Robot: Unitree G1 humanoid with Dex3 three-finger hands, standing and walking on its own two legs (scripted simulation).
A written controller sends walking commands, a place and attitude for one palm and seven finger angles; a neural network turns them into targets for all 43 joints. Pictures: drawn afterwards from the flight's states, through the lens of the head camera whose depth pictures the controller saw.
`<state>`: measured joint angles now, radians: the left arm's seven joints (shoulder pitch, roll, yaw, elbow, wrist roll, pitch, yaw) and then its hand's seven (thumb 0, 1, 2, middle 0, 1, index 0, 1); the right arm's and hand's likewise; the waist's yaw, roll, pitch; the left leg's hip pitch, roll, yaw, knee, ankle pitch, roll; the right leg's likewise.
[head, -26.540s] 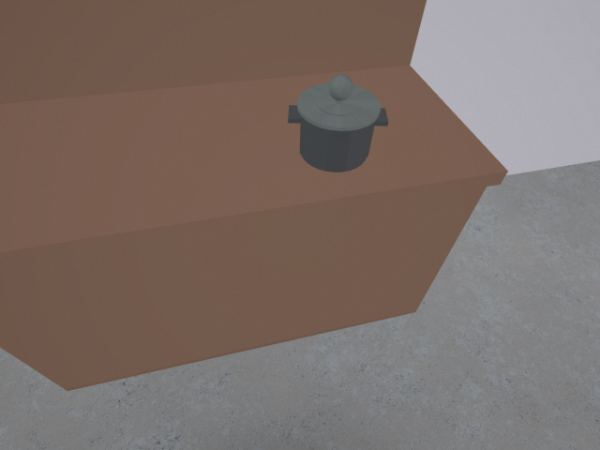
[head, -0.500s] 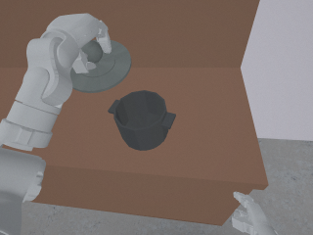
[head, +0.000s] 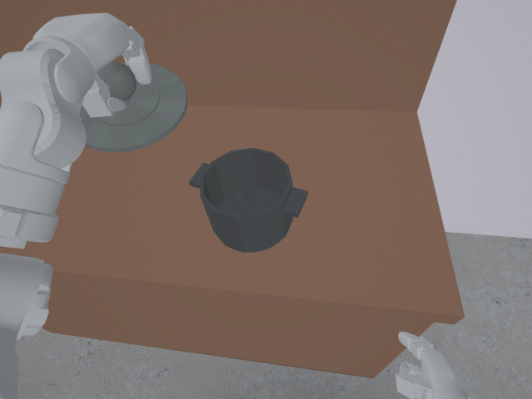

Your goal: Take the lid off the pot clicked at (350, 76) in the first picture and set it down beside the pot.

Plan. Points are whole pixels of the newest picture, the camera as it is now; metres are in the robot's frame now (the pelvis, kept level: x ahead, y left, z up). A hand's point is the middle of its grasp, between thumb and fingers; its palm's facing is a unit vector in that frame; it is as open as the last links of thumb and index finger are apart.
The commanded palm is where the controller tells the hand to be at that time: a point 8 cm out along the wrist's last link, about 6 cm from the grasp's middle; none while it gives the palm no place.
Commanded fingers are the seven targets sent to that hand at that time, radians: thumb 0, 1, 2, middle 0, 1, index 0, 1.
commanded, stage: move the lid sideways beside the pot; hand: left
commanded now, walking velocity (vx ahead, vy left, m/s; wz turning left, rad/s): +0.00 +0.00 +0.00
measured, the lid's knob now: (116, 81) +0.46 +0.23 +0.25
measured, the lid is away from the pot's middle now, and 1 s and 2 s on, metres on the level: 0.16 0.25 0.24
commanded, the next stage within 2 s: lower the lid onto the table in 0.90 s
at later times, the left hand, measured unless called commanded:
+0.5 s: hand (60, 92) +0.42 +0.28 +0.26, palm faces -0.13 -0.01 -0.99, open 7.5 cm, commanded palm +0.39 +0.28 +0.33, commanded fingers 0.00 0.57 1.12 -0.92 -0.89 -0.94 -0.90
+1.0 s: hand (37, 90) +0.41 +0.30 +0.26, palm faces -0.12 +0.01 -0.99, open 7.5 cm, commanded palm +0.39 +0.30 +0.33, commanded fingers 0.00 0.57 1.12 -0.92 -0.89 -0.94 -0.90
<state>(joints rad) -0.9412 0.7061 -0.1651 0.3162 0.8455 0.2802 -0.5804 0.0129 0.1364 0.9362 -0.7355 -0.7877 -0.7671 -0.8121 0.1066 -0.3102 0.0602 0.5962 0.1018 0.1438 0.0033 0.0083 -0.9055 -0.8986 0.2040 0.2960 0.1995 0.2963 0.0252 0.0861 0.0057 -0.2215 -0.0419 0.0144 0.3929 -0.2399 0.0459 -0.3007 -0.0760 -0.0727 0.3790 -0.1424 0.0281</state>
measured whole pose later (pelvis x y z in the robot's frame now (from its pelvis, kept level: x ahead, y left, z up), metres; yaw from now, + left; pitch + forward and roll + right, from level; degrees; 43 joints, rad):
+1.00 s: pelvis +0.00 +0.01 +0.00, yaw +1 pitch +4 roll -1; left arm -0.92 0.85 -0.03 0.40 0.85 0.14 -0.62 0.01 0.14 0.93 -0.73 -0.79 -0.77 -0.81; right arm 0.15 -0.32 0.05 0.59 0.11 0.18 0.00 0.01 -0.91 -0.90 0.20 0.30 0.20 0.30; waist 0.02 0.08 0.02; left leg -0.24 -0.04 0.00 0.41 -0.25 0.06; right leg -0.29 -0.08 -0.09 0.35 -0.13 0.03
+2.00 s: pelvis +0.01 +0.01 +0.00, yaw +1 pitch +4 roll -1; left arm -0.81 0.80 -0.03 0.48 0.85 0.08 -0.57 0.01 0.15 0.93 -0.73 -0.79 -0.76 -0.82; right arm 0.16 -0.31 0.04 0.60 0.10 0.16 0.01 0.01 -0.91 -0.90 0.20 0.30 0.20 0.30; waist -0.01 0.07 0.03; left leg -0.24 -0.04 0.00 0.43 -0.26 0.06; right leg -0.28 -0.07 -0.09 0.35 -0.14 0.03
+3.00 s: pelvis +0.00 +0.01 +0.00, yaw +1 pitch +4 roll -2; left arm -0.74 0.77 -0.04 0.66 0.85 -0.07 -0.51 0.01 0.15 0.93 -0.72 -0.79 -0.76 -0.81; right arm 0.19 -0.31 0.04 0.65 0.09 0.14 -0.02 0.01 -0.90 -0.90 0.21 0.30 0.20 0.30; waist -0.02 0.04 0.03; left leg -0.26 -0.03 -0.01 0.47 -0.28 0.05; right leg -0.29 -0.06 -0.09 0.36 -0.14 0.03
